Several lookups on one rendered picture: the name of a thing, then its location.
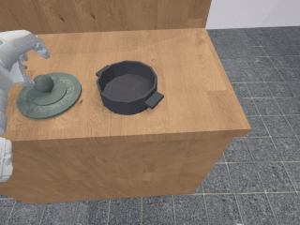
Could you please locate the pot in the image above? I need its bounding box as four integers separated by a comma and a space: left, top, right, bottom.
96, 60, 164, 115

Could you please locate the table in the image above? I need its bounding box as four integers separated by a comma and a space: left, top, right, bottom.
0, 0, 251, 204

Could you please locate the knob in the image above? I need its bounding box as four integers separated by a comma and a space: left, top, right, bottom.
33, 74, 54, 93

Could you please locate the left robot forearm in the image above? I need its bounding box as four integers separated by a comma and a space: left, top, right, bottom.
0, 37, 19, 136

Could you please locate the left robot upper arm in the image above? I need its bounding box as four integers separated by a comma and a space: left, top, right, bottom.
0, 137, 13, 182

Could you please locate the lid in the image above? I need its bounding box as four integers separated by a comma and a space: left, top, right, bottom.
16, 72, 82, 120

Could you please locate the robot left hand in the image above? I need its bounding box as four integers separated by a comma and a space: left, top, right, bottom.
0, 30, 51, 86

